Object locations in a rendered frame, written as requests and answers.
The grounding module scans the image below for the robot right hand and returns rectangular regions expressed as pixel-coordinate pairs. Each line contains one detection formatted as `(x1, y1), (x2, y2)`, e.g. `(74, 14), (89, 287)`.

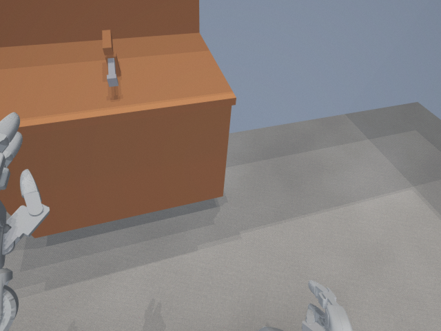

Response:
(302, 280), (353, 331)

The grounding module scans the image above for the counter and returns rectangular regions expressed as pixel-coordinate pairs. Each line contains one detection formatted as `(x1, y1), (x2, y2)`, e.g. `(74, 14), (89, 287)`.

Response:
(0, 0), (236, 238)

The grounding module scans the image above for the tap lever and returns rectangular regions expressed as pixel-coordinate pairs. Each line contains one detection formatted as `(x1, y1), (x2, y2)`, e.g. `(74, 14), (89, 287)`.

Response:
(107, 58), (119, 87)

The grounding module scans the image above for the robot left hand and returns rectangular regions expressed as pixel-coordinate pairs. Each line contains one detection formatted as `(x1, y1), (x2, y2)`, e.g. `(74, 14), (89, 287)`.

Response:
(0, 112), (50, 269)

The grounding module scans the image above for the left robot forearm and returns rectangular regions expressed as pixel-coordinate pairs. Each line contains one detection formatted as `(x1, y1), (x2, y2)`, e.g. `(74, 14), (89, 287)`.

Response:
(0, 268), (19, 331)

